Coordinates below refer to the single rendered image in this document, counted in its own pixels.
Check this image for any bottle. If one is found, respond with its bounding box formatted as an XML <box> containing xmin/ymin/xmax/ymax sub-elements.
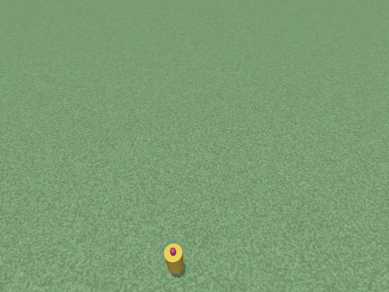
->
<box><xmin>164</xmin><ymin>243</ymin><xmax>184</xmax><ymax>274</ymax></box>

